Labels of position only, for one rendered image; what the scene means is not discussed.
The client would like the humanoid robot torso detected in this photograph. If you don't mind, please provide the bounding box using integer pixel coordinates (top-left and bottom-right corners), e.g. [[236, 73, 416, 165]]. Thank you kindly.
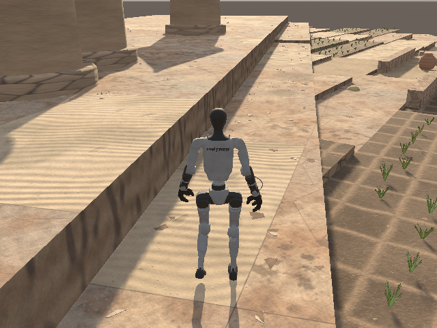
[[202, 135, 234, 205]]

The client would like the right robot foot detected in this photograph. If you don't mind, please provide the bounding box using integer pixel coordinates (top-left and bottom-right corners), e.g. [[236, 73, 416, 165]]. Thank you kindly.
[[228, 263, 238, 281]]

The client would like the right robot forearm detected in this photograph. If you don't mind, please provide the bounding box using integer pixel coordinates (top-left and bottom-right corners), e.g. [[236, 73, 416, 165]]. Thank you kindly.
[[245, 166, 260, 197]]

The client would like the left robot forearm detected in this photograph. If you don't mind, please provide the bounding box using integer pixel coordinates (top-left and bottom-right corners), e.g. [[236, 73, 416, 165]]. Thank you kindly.
[[179, 164, 192, 191]]

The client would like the robot left hand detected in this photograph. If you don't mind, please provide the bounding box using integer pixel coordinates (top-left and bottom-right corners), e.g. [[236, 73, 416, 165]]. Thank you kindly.
[[178, 189, 194, 202]]

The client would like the robot right hand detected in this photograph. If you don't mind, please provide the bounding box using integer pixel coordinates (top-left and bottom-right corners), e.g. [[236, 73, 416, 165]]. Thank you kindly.
[[246, 194, 262, 212]]

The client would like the right robot upper arm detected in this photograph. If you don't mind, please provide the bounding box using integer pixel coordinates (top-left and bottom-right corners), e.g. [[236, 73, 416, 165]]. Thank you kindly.
[[232, 137, 251, 176]]

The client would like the left robot upper arm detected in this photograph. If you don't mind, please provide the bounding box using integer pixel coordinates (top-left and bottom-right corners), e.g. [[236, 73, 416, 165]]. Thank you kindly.
[[185, 137, 204, 175]]

